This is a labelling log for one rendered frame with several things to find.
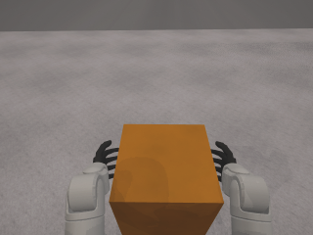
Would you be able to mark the carton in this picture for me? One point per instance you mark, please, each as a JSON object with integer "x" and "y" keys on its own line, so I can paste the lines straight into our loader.
{"x": 165, "y": 181}

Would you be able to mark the robot right hand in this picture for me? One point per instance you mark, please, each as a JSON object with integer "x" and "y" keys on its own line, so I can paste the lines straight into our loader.
{"x": 226, "y": 156}

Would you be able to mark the left robot forearm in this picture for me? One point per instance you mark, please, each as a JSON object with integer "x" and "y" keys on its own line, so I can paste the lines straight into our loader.
{"x": 86, "y": 202}

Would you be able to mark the right robot forearm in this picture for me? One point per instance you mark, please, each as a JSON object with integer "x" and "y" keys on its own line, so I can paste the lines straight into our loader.
{"x": 250, "y": 203}

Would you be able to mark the robot left hand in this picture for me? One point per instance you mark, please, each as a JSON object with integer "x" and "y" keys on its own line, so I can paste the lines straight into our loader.
{"x": 101, "y": 156}

